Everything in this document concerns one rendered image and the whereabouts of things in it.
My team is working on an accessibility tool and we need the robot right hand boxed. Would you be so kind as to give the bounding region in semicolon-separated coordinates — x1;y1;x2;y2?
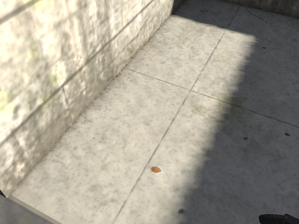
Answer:
259;214;299;224

